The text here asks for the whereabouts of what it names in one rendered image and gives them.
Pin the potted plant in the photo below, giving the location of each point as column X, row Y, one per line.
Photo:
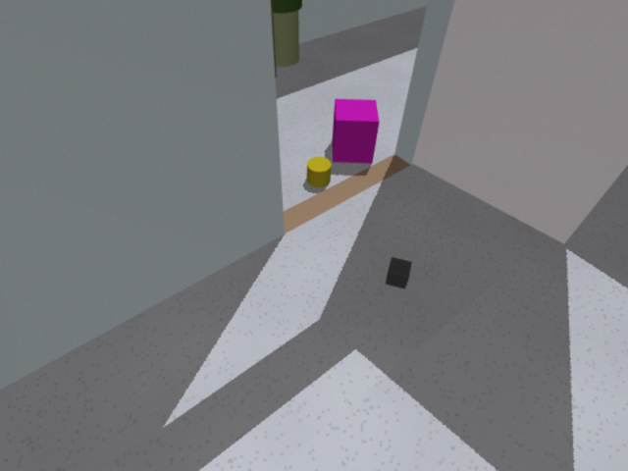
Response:
column 285, row 15

